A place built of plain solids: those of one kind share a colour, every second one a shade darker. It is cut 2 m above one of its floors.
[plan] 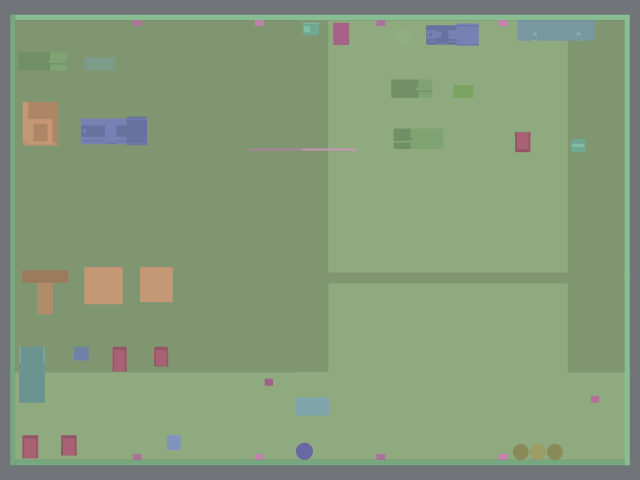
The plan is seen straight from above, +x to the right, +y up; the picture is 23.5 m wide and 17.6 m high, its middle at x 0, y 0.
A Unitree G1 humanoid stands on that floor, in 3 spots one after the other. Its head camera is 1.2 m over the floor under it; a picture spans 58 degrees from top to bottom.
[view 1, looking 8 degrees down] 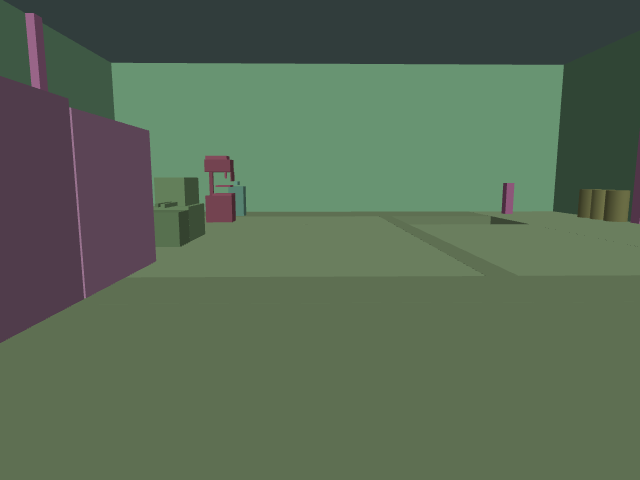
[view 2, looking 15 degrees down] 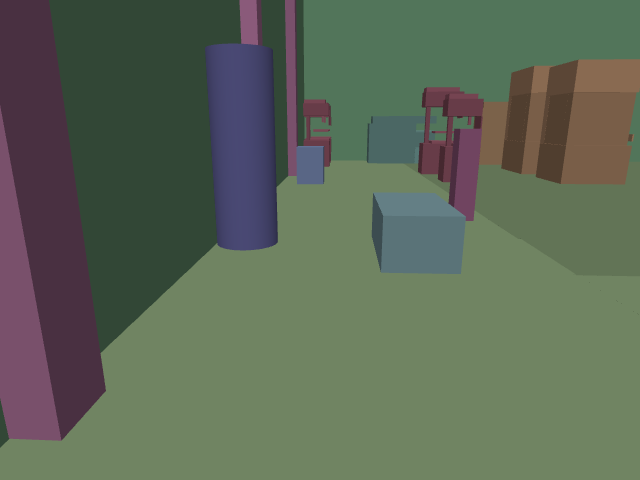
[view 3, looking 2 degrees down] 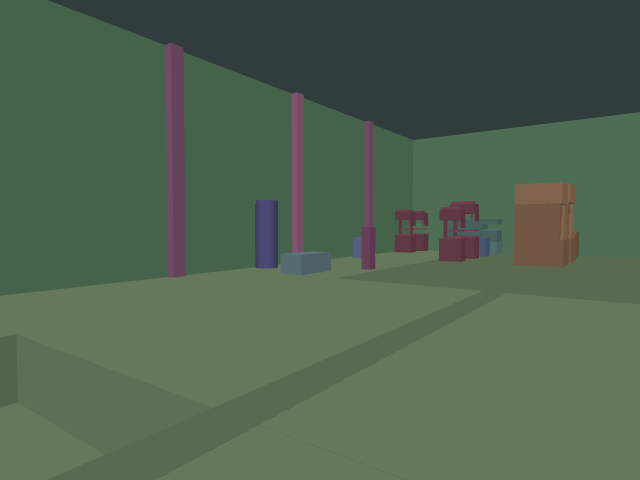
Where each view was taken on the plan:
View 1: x -4.96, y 0.98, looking -1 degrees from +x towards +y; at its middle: floor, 8.62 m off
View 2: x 3.77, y -6.76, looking -177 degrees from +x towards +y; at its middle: floor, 4.64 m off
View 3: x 8.38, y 0.61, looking -144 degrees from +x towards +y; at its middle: wall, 14.77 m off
